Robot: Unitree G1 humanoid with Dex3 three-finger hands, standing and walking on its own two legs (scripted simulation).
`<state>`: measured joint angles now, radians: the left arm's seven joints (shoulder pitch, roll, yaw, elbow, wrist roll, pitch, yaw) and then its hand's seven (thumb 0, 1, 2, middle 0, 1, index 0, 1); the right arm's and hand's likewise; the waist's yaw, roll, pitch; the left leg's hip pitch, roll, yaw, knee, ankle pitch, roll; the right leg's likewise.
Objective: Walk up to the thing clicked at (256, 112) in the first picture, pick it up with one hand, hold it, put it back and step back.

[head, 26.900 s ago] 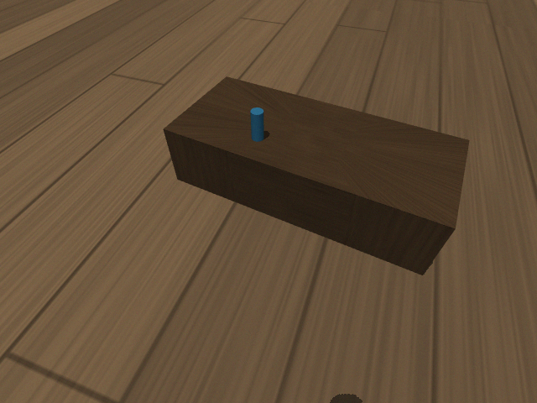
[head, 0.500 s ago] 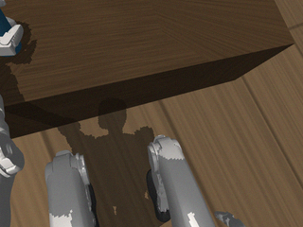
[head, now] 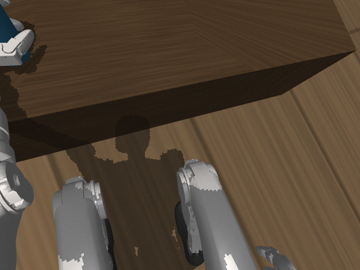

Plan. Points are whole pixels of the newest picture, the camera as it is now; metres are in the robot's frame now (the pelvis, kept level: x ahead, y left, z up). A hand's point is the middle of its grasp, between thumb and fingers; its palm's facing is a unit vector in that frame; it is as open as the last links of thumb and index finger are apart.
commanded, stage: open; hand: left
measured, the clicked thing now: out of the picture +0.56 +0.26 +0.01
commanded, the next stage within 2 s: withdraw in 0.36 s
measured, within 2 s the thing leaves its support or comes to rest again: neither
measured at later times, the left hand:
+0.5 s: hand out of the picture +0.56 +0.25 +0.01, palm faces +0.22 -0.98 -0.02, open 16.2 cm
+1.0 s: hand out of the picture +0.57 +0.34 +0.13, palm faces +0.30 -0.94 -0.16, open 17.6 cm
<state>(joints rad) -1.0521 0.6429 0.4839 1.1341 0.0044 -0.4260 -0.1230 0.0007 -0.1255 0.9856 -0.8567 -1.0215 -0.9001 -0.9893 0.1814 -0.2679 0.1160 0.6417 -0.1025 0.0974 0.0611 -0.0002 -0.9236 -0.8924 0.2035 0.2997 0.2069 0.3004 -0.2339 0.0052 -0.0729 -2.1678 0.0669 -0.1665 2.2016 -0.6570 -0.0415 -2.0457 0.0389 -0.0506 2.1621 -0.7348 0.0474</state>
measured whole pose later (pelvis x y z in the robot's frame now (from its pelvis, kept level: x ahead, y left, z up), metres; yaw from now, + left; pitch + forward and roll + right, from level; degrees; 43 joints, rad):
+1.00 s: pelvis +0.00 +0.01 +0.07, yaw +1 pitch +36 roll -7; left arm -1.18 0.88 0.49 1.19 0.08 -0.23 -0.18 -0.02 -0.58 0.02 -0.05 -0.03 -0.07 -0.02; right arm 0.21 -0.27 0.10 0.61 -0.04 0.13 0.03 0.00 -0.90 -0.89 0.21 0.30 0.21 0.30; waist -0.22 0.03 -0.11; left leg -1.99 0.08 -0.13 1.98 -0.63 -0.02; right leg -1.87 0.03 -0.04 1.93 -0.69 0.05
